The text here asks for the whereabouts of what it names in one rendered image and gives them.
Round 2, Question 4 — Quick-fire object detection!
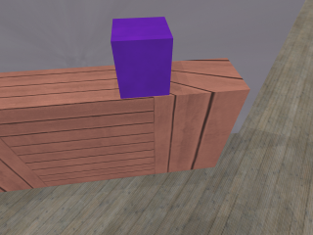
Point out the carton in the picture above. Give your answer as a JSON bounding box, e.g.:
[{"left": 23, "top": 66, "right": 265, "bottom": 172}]
[{"left": 111, "top": 17, "right": 173, "bottom": 99}]

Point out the pedestal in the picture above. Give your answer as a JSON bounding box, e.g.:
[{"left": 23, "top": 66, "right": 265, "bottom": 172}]
[{"left": 0, "top": 58, "right": 250, "bottom": 193}]

